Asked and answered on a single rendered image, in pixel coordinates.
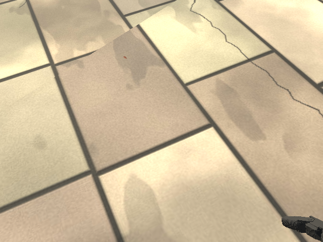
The right robot hand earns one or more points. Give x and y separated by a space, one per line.
309 225

